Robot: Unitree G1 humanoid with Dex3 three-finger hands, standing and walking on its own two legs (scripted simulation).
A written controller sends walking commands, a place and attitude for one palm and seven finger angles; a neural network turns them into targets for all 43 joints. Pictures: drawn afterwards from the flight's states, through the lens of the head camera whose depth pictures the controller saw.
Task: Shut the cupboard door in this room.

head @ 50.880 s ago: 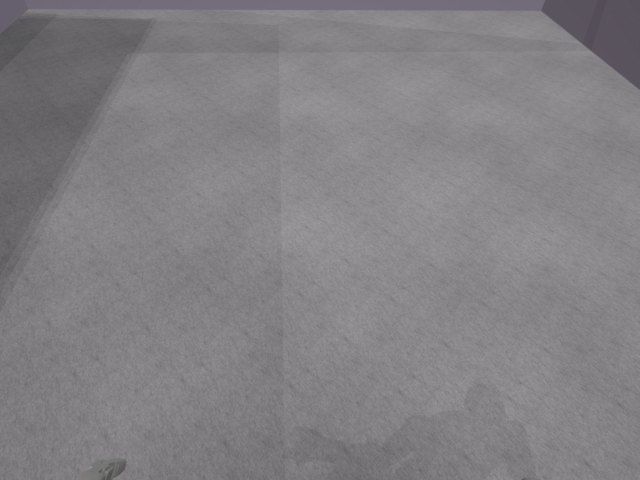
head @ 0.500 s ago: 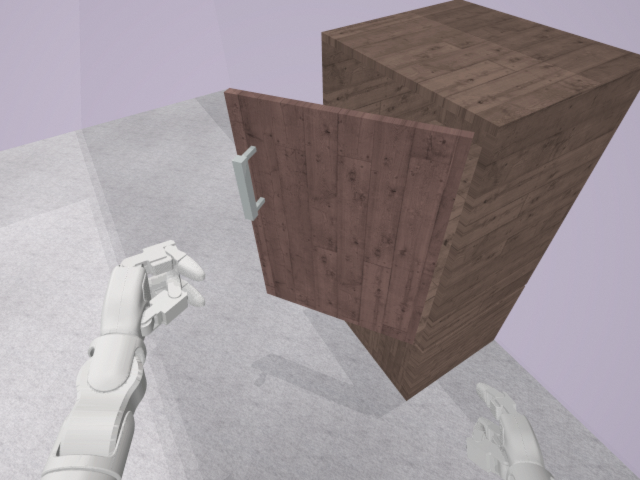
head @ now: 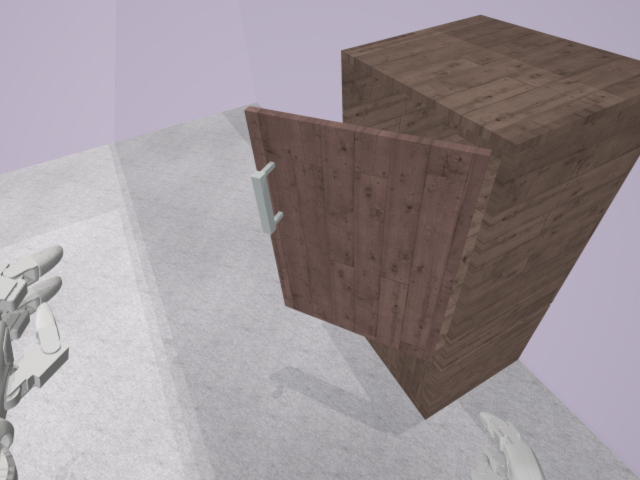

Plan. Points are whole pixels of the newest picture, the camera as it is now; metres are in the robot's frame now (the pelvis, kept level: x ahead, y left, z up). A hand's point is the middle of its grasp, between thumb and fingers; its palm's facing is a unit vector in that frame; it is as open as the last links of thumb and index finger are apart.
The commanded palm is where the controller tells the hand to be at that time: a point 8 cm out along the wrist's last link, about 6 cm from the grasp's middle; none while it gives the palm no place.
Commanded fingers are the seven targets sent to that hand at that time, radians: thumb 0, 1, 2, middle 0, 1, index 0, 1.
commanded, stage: draw the hand back to the body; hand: left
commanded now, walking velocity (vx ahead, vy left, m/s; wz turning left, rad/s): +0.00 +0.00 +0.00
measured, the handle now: (269, 198) +0.62 +0.19 +0.00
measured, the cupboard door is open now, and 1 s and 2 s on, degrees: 35 35 35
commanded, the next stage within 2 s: step back with the hand held close in 0.32 s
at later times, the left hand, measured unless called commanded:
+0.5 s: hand (84, 344) +0.19 +0.25 +0.16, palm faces +0.43 -0.79 -0.44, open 7.4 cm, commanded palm +0.14 +0.29 +0.17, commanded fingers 0.00 0.90 0.90 -0.20 -0.30 -0.20 -0.30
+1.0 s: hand (24, 382) +0.15 +0.29 +0.15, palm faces +0.36 -0.78 -0.51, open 7.4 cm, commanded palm +0.09 +0.33 +0.17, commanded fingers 0.00 0.90 0.90 -0.20 -0.30 -0.20 -0.30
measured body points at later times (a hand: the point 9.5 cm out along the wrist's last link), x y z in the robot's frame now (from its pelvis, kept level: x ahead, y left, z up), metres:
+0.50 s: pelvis +0.00 -0.01 +0.00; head -0.02 -0.04 +0.45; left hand +0.16 +0.29 +0.18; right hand +0.19 -0.23 -0.09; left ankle +0.02 +0.11 -0.74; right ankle -0.05 -0.11 -0.74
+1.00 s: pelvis -0.05 +0.03 -0.01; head -0.04 +0.03 +0.44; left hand +0.13 +0.33 +0.18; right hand +0.12 -0.22 -0.09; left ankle +0.02 +0.11 -0.74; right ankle -0.05 -0.11 -0.74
